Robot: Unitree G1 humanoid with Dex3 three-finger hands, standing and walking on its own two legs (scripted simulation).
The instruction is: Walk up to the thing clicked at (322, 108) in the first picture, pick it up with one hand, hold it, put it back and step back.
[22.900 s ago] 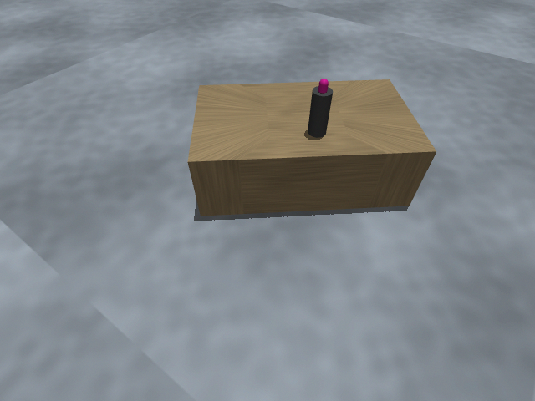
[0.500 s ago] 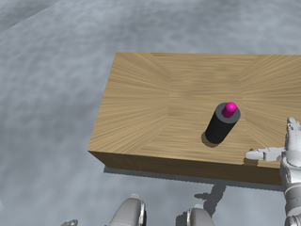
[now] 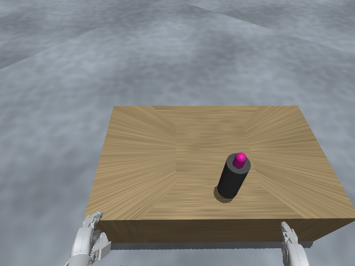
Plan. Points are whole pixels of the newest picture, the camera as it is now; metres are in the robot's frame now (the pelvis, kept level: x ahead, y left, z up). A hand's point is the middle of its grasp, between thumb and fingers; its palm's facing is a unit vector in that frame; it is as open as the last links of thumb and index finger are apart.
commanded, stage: home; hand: right
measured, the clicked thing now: (233, 174) +0.48 -0.19 -0.25
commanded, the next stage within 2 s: stand in 1.88 s
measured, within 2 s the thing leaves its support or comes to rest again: neither
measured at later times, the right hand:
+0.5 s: hand out of the picture +0.14 -0.20 -0.10, palm faces -0.05 +0.94 -0.34, open 17.4 cm
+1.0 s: hand out of the picture +0.03 -0.25 -0.10, palm faces +0.00 +0.92 -0.40, open 17.4 cm
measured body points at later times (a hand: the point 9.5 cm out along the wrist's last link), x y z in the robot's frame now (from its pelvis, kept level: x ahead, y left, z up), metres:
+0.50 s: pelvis -0.01 +0.00 +0.01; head +0.00 +0.01 +0.46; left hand +0.12 +0.26 -0.10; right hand +0.14 -0.25 -0.07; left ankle +0.01 +0.13 -0.70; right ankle -0.02 -0.14 -0.70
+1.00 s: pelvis -0.02 +0.00 +0.04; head -0.04 +0.03 +0.49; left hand +0.04 +0.29 -0.11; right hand +0.03 -0.30 -0.08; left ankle +0.01 +0.13 -0.70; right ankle -0.02 -0.14 -0.70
